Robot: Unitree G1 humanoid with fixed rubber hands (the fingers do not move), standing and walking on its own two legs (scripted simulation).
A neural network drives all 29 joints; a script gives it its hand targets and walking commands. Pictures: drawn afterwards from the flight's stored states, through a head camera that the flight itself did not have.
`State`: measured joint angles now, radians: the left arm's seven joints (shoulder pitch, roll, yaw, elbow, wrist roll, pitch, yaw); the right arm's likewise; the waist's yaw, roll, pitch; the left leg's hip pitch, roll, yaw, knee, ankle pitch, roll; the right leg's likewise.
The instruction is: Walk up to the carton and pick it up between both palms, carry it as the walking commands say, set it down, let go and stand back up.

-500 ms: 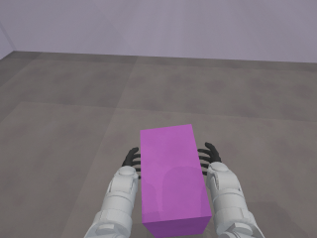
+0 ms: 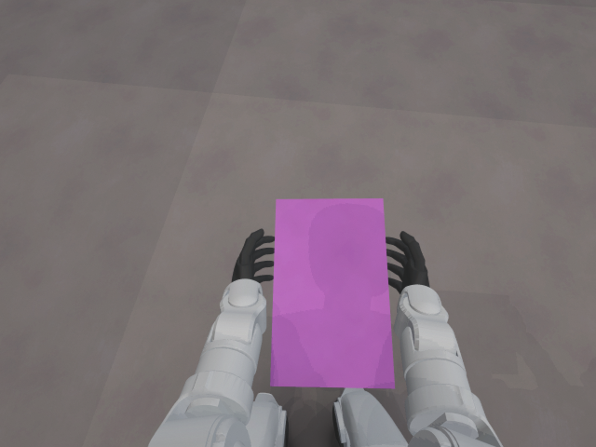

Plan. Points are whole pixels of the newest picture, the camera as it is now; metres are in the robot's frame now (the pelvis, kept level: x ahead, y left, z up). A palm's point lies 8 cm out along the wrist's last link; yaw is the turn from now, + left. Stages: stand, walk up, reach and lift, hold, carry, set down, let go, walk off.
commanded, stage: set down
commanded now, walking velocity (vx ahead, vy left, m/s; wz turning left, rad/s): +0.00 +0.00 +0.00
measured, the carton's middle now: (327, 297) +0.34 -0.04 -0.13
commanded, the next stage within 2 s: none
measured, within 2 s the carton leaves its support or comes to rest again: neither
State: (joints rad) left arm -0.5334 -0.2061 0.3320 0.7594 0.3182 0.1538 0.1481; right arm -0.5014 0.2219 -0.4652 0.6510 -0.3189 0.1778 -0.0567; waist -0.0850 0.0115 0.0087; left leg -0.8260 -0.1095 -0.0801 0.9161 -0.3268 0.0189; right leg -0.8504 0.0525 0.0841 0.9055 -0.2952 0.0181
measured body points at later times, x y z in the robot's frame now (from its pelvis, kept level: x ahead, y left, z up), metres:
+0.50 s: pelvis +0.00 -0.02 -0.05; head +0.18 -0.03 +0.36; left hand +0.40 +0.07 -0.15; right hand +0.36 -0.17 -0.15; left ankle +0.07 +0.10 -0.68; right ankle +0.08 -0.12 -0.68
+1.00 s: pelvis -0.01 +0.00 -0.13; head +0.21 -0.01 +0.26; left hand +0.43 +0.06 -0.23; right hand +0.39 -0.18 -0.22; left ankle +0.07 +0.10 -0.68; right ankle +0.08 -0.12 -0.68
